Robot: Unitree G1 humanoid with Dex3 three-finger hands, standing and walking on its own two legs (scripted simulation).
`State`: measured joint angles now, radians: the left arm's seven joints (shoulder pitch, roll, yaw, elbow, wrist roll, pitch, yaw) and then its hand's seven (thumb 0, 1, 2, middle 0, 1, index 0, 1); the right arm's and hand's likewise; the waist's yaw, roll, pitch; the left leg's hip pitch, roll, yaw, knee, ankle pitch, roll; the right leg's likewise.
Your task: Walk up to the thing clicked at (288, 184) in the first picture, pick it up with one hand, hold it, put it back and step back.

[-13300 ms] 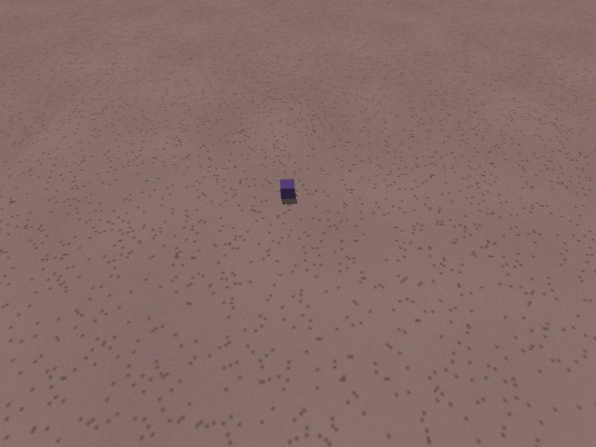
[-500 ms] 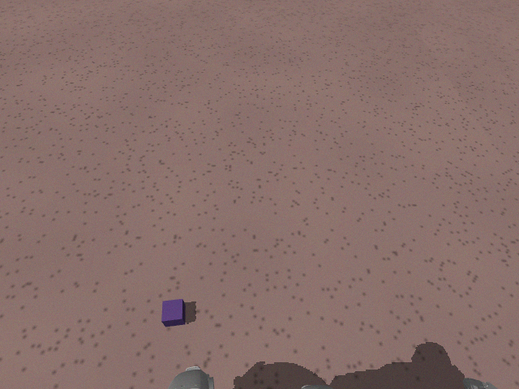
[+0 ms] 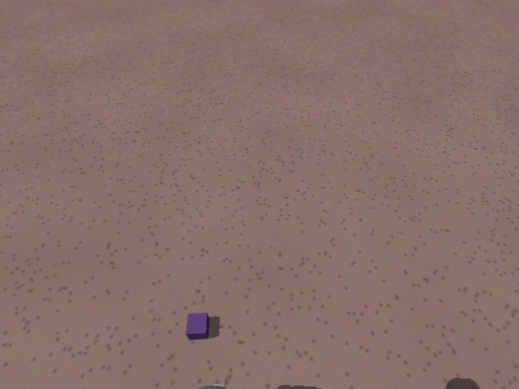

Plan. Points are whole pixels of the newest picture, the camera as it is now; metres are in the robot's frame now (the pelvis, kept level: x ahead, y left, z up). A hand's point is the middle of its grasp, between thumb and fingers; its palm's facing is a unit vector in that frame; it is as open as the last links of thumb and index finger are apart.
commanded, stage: walk up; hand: left
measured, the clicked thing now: (198, 326) +0.43 +0.24 -0.72
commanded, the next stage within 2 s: none
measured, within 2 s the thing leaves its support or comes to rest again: neither
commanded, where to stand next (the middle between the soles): +0.06 -0.02 m, yaw +3 degrees
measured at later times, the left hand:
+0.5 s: hand out of the picture +0.04 +0.26 -0.16, palm faces +0.00 -0.93 -0.36, open 7.4 cm
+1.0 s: hand out of the picture -0.01 +0.30 -0.16, palm faces +0.05 -0.93 -0.37, open 7.4 cm
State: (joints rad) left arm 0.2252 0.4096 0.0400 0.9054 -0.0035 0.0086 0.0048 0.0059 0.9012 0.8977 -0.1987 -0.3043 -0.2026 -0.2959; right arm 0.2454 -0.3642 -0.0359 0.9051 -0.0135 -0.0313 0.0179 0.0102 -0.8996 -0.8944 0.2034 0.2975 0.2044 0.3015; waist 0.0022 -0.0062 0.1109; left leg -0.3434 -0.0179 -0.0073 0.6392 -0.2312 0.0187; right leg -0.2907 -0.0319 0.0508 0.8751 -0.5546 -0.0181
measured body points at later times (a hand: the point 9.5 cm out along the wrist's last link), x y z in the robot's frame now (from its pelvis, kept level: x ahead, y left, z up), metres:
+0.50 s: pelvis -0.05 -0.01 -0.01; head +0.00 +0.00 +0.44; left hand +0.04 +0.30 -0.14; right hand +0.04 -0.33 -0.12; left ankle -0.03 +0.09 -0.72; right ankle +0.01 -0.14 -0.71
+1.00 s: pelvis -0.04 +0.02 +0.00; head -0.02 +0.04 +0.45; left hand -0.01 +0.35 -0.13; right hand +0.04 -0.31 -0.10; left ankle +0.02 +0.14 -0.72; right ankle -0.01 -0.14 -0.70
